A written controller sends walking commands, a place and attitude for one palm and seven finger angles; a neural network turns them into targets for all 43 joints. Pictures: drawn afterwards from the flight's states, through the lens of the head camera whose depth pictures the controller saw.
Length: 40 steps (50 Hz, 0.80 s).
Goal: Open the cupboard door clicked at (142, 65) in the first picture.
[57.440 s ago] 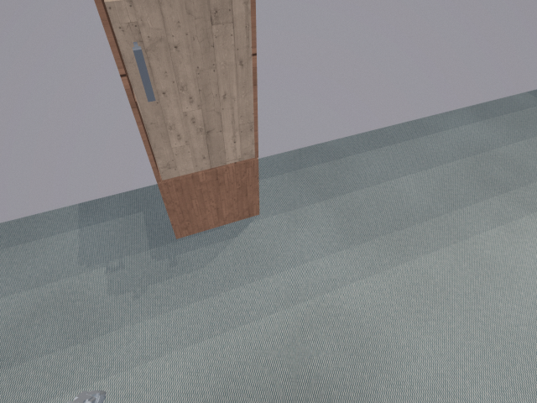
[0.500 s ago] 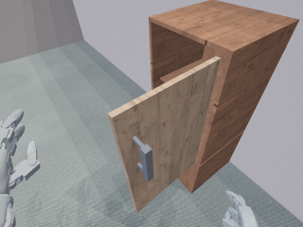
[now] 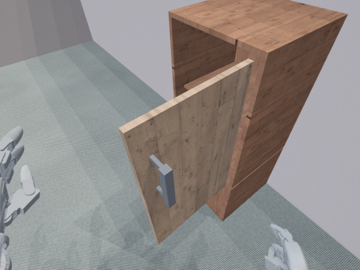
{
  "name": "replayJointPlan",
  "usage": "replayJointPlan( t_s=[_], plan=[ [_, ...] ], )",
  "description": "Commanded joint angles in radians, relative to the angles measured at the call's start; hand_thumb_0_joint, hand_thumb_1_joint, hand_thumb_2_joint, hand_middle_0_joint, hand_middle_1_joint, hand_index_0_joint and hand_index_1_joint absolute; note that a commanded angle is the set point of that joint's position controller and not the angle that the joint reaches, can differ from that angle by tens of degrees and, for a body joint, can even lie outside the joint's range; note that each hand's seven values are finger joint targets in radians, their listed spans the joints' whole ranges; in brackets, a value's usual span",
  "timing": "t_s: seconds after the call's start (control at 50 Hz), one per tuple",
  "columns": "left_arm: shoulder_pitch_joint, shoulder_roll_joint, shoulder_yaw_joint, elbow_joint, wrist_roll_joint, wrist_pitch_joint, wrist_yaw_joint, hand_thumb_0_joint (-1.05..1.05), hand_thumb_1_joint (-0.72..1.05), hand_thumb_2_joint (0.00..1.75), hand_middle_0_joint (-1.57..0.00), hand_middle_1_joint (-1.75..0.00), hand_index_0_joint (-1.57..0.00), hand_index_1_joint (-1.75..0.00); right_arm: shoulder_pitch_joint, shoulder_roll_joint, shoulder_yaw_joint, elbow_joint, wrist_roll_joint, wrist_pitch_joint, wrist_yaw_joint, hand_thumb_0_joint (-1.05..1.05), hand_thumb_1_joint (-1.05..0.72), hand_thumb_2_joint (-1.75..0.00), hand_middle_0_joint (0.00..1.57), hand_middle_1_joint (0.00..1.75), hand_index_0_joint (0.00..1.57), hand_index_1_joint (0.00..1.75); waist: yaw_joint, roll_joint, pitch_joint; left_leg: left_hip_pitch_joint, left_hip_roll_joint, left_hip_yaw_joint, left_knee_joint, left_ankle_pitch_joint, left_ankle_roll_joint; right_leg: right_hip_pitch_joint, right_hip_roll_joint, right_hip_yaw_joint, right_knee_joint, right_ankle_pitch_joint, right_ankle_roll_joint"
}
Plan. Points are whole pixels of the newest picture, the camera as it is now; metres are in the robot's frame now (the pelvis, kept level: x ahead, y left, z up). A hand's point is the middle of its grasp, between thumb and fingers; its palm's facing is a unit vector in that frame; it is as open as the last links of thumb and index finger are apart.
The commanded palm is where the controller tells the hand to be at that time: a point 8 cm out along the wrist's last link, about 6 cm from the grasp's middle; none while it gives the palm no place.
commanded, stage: step back with the hand held close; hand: left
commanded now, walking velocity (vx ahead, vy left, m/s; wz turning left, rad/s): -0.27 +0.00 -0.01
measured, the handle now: (162, 181) +0.30 +0.08 +0.04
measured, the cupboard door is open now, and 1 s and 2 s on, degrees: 93 93 93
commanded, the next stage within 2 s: stop stepping back and stand still in 1.16 s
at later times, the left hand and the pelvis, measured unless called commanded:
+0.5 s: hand (1, 225) +0.14 +0.29 +0.15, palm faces +0.37 -0.77 -0.51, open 7.4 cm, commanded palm +0.08 +0.33 +0.17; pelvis -0.06 +0.03 -0.01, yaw +0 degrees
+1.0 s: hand out of the picture +0.08 +0.33 +0.17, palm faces +0.44 -0.80 -0.42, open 7.4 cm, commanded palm +0.02 +0.36 +0.17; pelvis -0.12 +0.06 +0.00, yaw +0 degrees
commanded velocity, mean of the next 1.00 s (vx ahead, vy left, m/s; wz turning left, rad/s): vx -0.32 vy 0.00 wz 0.00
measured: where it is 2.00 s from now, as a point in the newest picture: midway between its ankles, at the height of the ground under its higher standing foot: outside the picture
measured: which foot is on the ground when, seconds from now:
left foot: down 0.00-1.00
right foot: down 0.00-0.80, up 0.82-1.00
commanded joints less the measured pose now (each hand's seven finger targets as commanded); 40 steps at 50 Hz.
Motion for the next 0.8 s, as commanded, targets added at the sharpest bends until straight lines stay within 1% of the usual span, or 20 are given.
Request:
replayJointPlan(
  t_s=[0.0,0.12,0.18,0.24,0.28,0.34,0.4,0.46,0.5,0.54,0.58,0.62,0.64,0.66,0.68,0.7,0.72,0.74,0.76,0.78],
  plan=[
    [0.004,0.190,0.110,-0.211,0.007,-0.059,0.016,0.00,0.90,0.90,-0.20,-0.30,-0.20,-0.30,-0.102,-0.112,-0.059,-0.184,0.006,-0.013,-0.016,0.00,-0.90,-0.90,0.20,0.30,0.20,0.30,-0.022,-0.034,-0.121,0.127,0.040,-0.046,0.013,0.275,0.028,-0.150,-0.127,0.116,-0.029,0.428,0.063],
    [0.048,0.243,0.164,-0.265,0.003,-0.057,0.034,0.00,0.90,0.90,-0.20,-0.30,-0.20,-0.30,-0.100,-0.106,-0.068,-0.218,0.015,0.013,-0.024,0.00,-0.90,-0.90,0.20,0.30,0.20,0.30,-0.024,-0.076,-0.167,0.086,0.066,-0.055,0.022,0.342,0.027,-0.134,-0.122,0.110,0.033,0.451,0.056],
    [0.070,0.251,0.174,-0.294,0.002,-0.060,0.043,0.00,0.90,0.90,-0.20,-0.30,-0.20,-0.30,-0.096,-0.108,-0.071,-0.230,0.018,0.015,-0.025,0.00,-0.90,-0.90,0.20,0.30,0.20,0.30,-0.024,-0.040,-0.177,0.046,0.073,-0.065,0.021,0.324,0.026,-0.126,-0.123,0.122,0.060,0.426,0.048],
    [0.082,0.260,0.186,-0.329,0.006,-0.070,0.051,0.00,0.90,0.90,-0.20,-0.30,-0.20,-0.30,-0.091,-0.117,-0.075,-0.234,0.014,0.007,-0.026,0.00,-0.90,-0.90,0.20,0.30,0.20,0.30,-0.023,0.005,-0.169,-0.015,0.088,-0.101,-0.011,0.257,0.029,-0.119,-0.105,0.114,0.083,0.312,0.041],
    [0.099,0.251,0.188,-0.331,0.008,-0.079,0.055,0.00,0.90,0.90,-0.20,-0.30,-0.20,-0.30,-0.085,-0.116,-0.074,-0.237,0.013,-0.003,-0.024,0.00,-0.90,-0.90,0.20,0.30,0.20,0.30,-0.024,0.018,-0.155,-0.066,0.104,-0.122,-0.042,0.161,0.034,-0.120,-0.092,0.114,0.099,0.222,0.037],
    [0.093,0.240,0.187,-0.322,0.013,-0.091,0.061,0.00,0.90,0.90,-0.20,-0.30,-0.20,-0.30,-0.082,-0.125,-0.076,-0.235,0.011,-0.017,-0.024,0.00,-0.90,-0.90,0.20,0.30,0.20,0.30,-0.031,0.047,-0.097,-0.200,0.119,-0.156,-0.099,-0.076,0.046,-0.103,-0.081,0.118,0.117,0.094,0.033],
    [0.077,0.228,0.190,-0.324,0.023,-0.105,0.066,0.00,0.90,0.90,-0.20,-0.30,-0.20,-0.30,-0.068,-0.127,-0.076,-0.235,0.010,-0.036,-0.023,0.00,-0.90,-0.90,0.20,0.30,0.20,0.30,-0.036,0.050,-0.064,-0.309,0.134,-0.187,-0.154,-0.299,0.054,-0.089,-0.063,0.111,0.144,-0.032,0.029],
    [0.060,0.219,0.189,-0.334,0.032,-0.114,0.069,0.00,0.90,0.90,-0.20,-0.30,-0.20,-0.30,-0.066,-0.126,-0.076,-0.231,0.005,-0.054,-0.024,0.00,-0.90,-0.90,0.20,0.30,0.20,0.30,-0.034,0.071,-0.058,-0.390,0.153,-0.222,-0.205,-0.404,0.059,-0.046,-0.044,0.091,0.194,-0.089,0.025],
    [0.061,0.221,0.198,-0.332,0.036,-0.120,0.070,0.00,0.90,0.90,-0.20,-0.30,-0.20,-0.30,-0.060,-0.124,-0.080,-0.227,0.004,-0.064,-0.023,0.00,-0.90,-0.90,0.20,0.30,0.20,0.30,-0.032,0.062,-0.071,-0.402,0.152,-0.219,-0.196,-0.411,0.061,-0.034,-0.039,0.093,0.203,-0.091,0.021],
    [0.061,0.232,0.203,-0.353,0.035,-0.125,0.072,0.00,0.90,0.90,-0.20,-0.30,-0.20,-0.30,-0.054,-0.121,-0.082,-0.220,0.003,-0.073,-0.022,0.00,-0.90,-0.90,0.20,0.30,0.20,0.30,-0.034,0.036,-0.093,-0.347,0.124,-0.200,-0.152,-0.379,0.048,-0.078,-0.051,0.121,0.157,-0.108,0.010],
    [0.064,0.223,0.191,-0.350,0.035,-0.128,0.074,0.00,0.90,0.90,-0.20,-0.30,-0.20,-0.30,-0.044,-0.112,-0.081,-0.208,0.000,-0.079,-0.020,0.00,-0.90,-0.90,0.20,0.30,0.20,0.30,-0.041,-0.032,-0.080,-0.281,0.082,-0.164,-0.064,-0.346,0.031,-0.187,-0.091,0.186,0.068,-0.195,-0.011],
    [0.036,0.215,0.171,-0.351,0.034,-0.132,0.081,0.00,0.90,0.90,-0.20,-0.30,-0.20,-0.30,-0.026,-0.110,-0.085,-0.181,-0.002,-0.081,-0.016,0.00,-0.90,-0.90,0.20,0.30,0.20,0.30,-0.053,-0.123,-0.071,-0.129,0.025,-0.115,0.147,-0.240,0.004,-0.385,-0.187,0.293,-0.053,-0.256,-0.060],
    [0.019,0.223,0.171,-0.357,0.034,-0.135,0.087,0.00,0.90,0.90,-0.20,-0.30,-0.20,-0.30,-0.020,-0.111,-0.088,-0.162,-0.006,-0.082,-0.016,0.00,-0.90,-0.90,0.20,0.30,0.20,0.30,-0.058,-0.138,-0.078,-0.053,0.004,-0.090,0.255,-0.173,-0.008,-0.465,-0.243,0.338,-0.081,-0.214,-0.087],
    [0.009,0.214,0.155,-0.344,0.036,-0.131,0.093,0.00,0.90,0.90,-0.20,-0.30,-0.20,-0.30,-0.014,-0.096,-0.080,-0.152,-0.005,-0.079,-0.013,0.00,-0.90,-0.90,0.20,0.30,0.20,0.30,-0.063,-0.176,-0.083,-0.041,-0.002,-0.089,0.297,-0.135,-0.008,-0.463,-0.275,0.325,-0.063,-0.099,-0.091],
    [-0.002,0.219,0.158,-0.332,0.037,-0.126,0.096,0.00,0.90,0.90,-0.20,-0.30,-0.20,-0.30,-0.018,-0.091,-0.078,-0.149,-0.002,-0.076,-0.012,0.00,-0.90,-0.90,0.20,0.30,0.20,0.30,-0.065,-0.205,-0.093,-0.043,-0.006,-0.088,0.283,-0.107,-0.008,-0.438,-0.276,0.298,-0.036,-0.002,-0.083],
    [-0.021,0.229,0.163,-0.346,0.036,-0.127,0.096,0.00,0.90,0.90,-0.20,-0.30,-0.20,-0.30,-0.028,-0.097,-0.079,-0.153,0.001,-0.074,-0.013,0.00,-0.90,-0.90,0.20,0.30,0.20,0.30,-0.065,-0.186,-0.087,-0.038,0.000,-0.098,0.231,-0.093,-0.006,-0.434,-0.259,0.264,-0.006,0.033,-0.070],
    [-0.021,0.248,0.182,-0.348,0.036,-0.131,0.096,0.00,0.90,0.90,-0.20,-0.30,-0.20,-0.30,-0.042,-0.098,-0.078,-0.155,0.002,-0.073,-0.017,0.00,-0.90,-0.90,0.20,0.30,0.20,0.30,-0.060,-0.147,-0.075,-0.036,0.021,-0.125,0.159,-0.100,0.005,-0.448,-0.216,0.231,0.031,0.005,-0.045],
    [-0.012,0.249,0.180,-0.355,0.039,-0.137,0.096,0.00,0.90,0.90,-0.20,-0.30,-0.20,-0.30,-0.072,-0.108,-0.078,-0.157,0.000,-0.072,-0.027,0.00,-0.90,-0.90,0.20,0.30,0.20,0.30,-0.058,-0.028,-0.030,-0.082,0.066,-0.185,0.061,-0.147,0.022,-0.458,-0.156,0.190,0.086,-0.071,-0.020],
    [-0.007,0.251,0.198,-0.390,0.035,-0.144,0.092,0.00,0.90,0.90,-0.20,-0.30,-0.20,-0.30,-0.075,-0.120,-0.070,-0.175,-0.004,-0.082,-0.026,0.00,-0.90,-0.90,0.20,0.30,0.20,0.30,-0.043,0.129,-0.048,-0.206,0.171,-0.321,-0.149,-0.259,0.047,-0.333,-0.055,0.110,0.242,-0.146,0.025],
    [-0.025,0.251,0.219,-0.419,0.044,-0.156,0.088,0.00,0.90,0.90,-0.20,-0.30,-0.20,-0.30,-0.097,-0.131,-0.075,-0.183,-0.014,-0.096,-0.026,0.00,-0.90,-0.90,0.20,0.30,0.20,0.30,-0.039,0.284,-0.077,-0.395,0.302,-0.499,-0.360,-0.521,0.101,-0.153,0.047,0.073,0.529,-0.190,0.051]
  ],
)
